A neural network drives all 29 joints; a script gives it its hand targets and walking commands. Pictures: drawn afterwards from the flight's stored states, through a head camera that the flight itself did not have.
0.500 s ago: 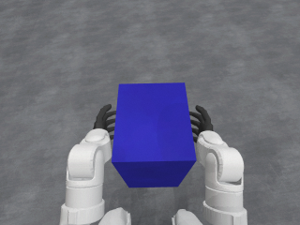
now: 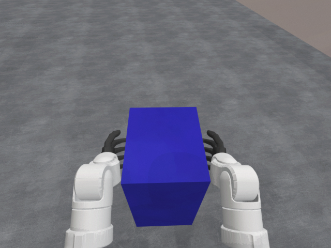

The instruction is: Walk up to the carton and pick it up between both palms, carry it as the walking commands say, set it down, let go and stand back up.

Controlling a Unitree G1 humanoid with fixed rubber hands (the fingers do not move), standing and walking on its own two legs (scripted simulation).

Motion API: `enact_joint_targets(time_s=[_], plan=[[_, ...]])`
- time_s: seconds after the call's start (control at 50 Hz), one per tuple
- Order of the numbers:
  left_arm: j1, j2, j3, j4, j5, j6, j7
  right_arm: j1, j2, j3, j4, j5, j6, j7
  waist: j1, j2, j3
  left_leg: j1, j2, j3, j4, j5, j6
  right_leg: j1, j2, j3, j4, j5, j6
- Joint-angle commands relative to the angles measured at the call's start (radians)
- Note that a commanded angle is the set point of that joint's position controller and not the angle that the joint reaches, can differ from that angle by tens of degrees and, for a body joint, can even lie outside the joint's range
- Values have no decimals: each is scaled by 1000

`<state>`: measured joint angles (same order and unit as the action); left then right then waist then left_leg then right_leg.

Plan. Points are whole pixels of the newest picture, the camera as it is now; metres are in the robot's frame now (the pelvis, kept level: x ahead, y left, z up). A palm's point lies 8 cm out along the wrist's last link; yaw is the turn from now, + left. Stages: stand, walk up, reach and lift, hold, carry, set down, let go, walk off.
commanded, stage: carry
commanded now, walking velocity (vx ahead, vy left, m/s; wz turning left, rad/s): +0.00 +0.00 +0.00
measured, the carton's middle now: (163, 172) +0.29 +0.01 +0.03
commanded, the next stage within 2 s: none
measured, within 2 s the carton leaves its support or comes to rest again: neither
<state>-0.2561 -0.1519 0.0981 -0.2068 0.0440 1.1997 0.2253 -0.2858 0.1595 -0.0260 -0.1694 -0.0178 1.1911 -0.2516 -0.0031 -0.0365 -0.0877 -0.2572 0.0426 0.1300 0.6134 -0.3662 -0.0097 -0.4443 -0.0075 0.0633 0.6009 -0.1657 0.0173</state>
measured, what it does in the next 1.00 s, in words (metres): stands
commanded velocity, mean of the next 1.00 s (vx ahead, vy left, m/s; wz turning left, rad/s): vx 0.00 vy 0.00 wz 0.00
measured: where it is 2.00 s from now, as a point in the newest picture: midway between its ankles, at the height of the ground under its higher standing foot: outside the picture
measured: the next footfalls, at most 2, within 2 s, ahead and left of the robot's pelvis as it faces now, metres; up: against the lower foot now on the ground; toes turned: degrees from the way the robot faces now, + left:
none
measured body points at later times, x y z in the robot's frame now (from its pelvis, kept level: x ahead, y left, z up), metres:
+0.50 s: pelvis -0.01 +0.00 +0.00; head -0.03 -0.01 +0.45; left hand +0.28 +0.13 +0.07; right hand +0.29 -0.12 +0.07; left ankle -0.03 +0.12 -0.72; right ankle +0.09 -0.12 -0.72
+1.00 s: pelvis -0.01 +0.00 +0.00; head +0.01 -0.01 +0.45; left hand +0.30 +0.13 +0.05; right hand +0.30 -0.12 +0.04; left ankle -0.03 +0.12 -0.72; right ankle +0.09 -0.12 -0.72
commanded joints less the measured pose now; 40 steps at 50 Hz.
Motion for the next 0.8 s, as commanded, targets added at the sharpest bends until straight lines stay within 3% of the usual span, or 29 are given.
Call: enact_joint_targets(time_s=[0.0, 0.06, 0.12, 0.14, 0.16, 0.18, 0.22, 0.24, 0.26, 0.34, 0.36, 0.4, 0.44, 0.46, 0.48, 0.5, 0.52, 0.54, 0.56, 0.6, 0.64, 0.66, 0.7, 0.72, 0.74, 0.76, 0.78], plan=[[-517, -935, -515, -126, -290, -53, -149, -382, 992, 412, -122, 218, -47, 145, 5, -1, -373, 73, 65, -63, -66, 194, 4, 225, -135, 78, -107, 381, -54], [-568, -946, -510, -171, -303, -75, -157, -463, 1037, 447, -174, 243, -63, 143, 1, -57, -336, 89, 71, -88, -109, 71, 12, 150, -130, 90, -164, 160, -51], [-576, -940, -475, -130, -290, -77, -161, -519, 1049, 458, -162, 248, -61, 141, 5, -66, -291, 46, 73, -109, -137, -38, 21, 111, -113, 110, -212, -53, -51], [-591, -932, -481, -145, -294, -80, -160, -498, 1057, 454, -136, 248, -58, 141, 7, -28, -277, 42, 73, -112, -149, -57, 23, 94, -108, 111, -219, -102, -51], [-578, -933, -478, -133, -289, -75, -161, -505, 1056, 456, -138, 247, -58, 139, 8, -45, -268, 34, 69, -111, -145, -62, 22, 92, -113, 119, -231, -125, -53], [-577, -925, -473, -123, -286, -74, -160, -504, 1048, 447, -130, 244, -58, 140, 9, -2, -257, 26, 76, -118, -155, -68, 25, 77, -106, 109, -223, -130, -52], [-573, -919, -475, -126, -284, -72, -157, -495, 1040, 445, -129, 243, -55, 138, 11, 12, -272, 38, 75, -116, -155, -79, 30, 69, -105, 111, -227, -138, -50], [-608, -918, -480, -155, -290, -82, -159, -509, 1055, 451, -127, 248, -62, 142, 9, -8, -270, 24, 76, -118, -155, -76, 29, 82, -106, 107, -226, -146, -49], [-588, -919, -480, -132, -285, -82, -156, -494, 1041, 439, -122, 239, -64, 140, 10, 14, -275, 24, 79, -122, -159, -78, 27, 84, -102, 103, -210, -116, -52], [-581, -921, -471, -125, -281, -99, -162, -510, 1047, 451, -121, 243, -82, 146, 9, -30, -298, 42, 70, -101, -127, -22, 24, 108, -116, 102, -206, -36, -52], [-574, -910, -445, -65, -269, -105, -164, -501, 1016, 412, -78, 216, -90, 144, 7, -20, -293, 42, 70, -103, -134, -16, 24, 98, -113, 111, -202, -27, -58], [-586, -919, -464, -88, -276, -118, -163, -507, 1020, 420, -98, 221, -102, 146, 6, -13, -315, 75, 77, -102, -133, 40, 28, 101, -108, 90, -169, 74, -57], [-647, -888, -462, -109, -273, -146, -168, -537, 1021, 416, -74, 225, -130, 153, 6, 25, -319, 71, 78, -99, -136, 56, 21, 113, -102, 76, -140, 127, -56], [-592, -890, -454, -62, -254, -149, -166, -466, 989, 380, -26, 196, -134, 157, 8, 49, -334, 74, 87, -108, -149, 55, 18, 122, -98, 67, -127, 132, -63], [-596, -896, -461, -86, -258, -160, -162, -497, 1004, 404, -58, 220, -145, 161, 8, 69, -345, 88, 93, -108, -147, 93, 21, 124, -89, 51, -108, 177, -56], [-593, -860, -430, -32, -233, -171, -166, -471, 970, 366, 13, 184, -154, 162, 10, 48, -346, 81, 92, -104, -145, 115, 25, 123, -91, 54, -100, 184, -57], [-610, -863, -439, -51, -237, -182, -167, -519, 978, 386, -24, 205, -168, 164, 10, 54, -344, 71, 102, -111, -153, 129, 26, 144, -78, 28, -81, 201, -52], [-583, -834, -410, 15, -210, -195, -165, -482, 935, 345, 46, 170, -181, 165, 11, 88, -340, 73, 99, -100, -145, 142, 27, 137, -85, 39, -80, 230, -59], [-601, -870, -450, -75, -242, -207, -166, -521, 969, 396, -66, 212, -194, 168, 11, 71, -358, 88, 99, -90, -133, 151, 24, 142, -83, 33, -80, 235, -56], [-608, -850, -432, -41, -235, -225, -170, -509, 938, 367, -32, 187, -214, 166, 11, 50, -360, 75, 93, -87, -127, 132, 26, 151, -86, 36, -82, 221, -58], [-622, -880, -488, -150, -274, -228, -170, -497, 980, 411, -118, 221, -216, 165, 8, 23, -382, 107, 81, -76, -109, 113, 21, 138, -96, 54, -95, 225, -66], [-618, -834, -431, -67, -243, -241, -175, -533, 940, 376, -66, 203, -234, 164, 6, 27, -373, 109, 89, -83, -115, 149, 21, 139, -88, 33, -77, 230, -60], [-627, -789, -402, -5, -214, -274, -177, -485, 906, 318, 49, 162, -262, 174, 11, 68, -385, 107, 103, -95, -128, 159, 23, 153, -79, 18, -52, 218, -62], [-552, -777, -383, 60, -188, -281, -175, -434, 846, 283, 74, 130, -276, 174, 10, 85, -388, 114, 104, -83, -116, 174, 23, 153, -77, 17, -56, 230, -63], [-558, -771, -384, 24, -193, -303, -177, -432, 852, 300, 62, 136, -290, 179, 10, 40, -403, 113, 97, -80, -95, 164, 19, 156, -84, 33, -72, 248, -69], [-565, -814, -437, -84, -241, -307, -173, -449, 896, 356, -64, 188, -299, 172, 8, 31, -394, 108, 94, -82, -107, 148, 17, 163, -84, 33, -67, 218, -69], [-538, -834, -475, -142, -264, -298, -170, -425, 928, 408, -110, 218, -285, 169, 9, 26, -372, 113, 96, -84, -109, 167, 19, 142, -78, 19, -56, 226, -61]])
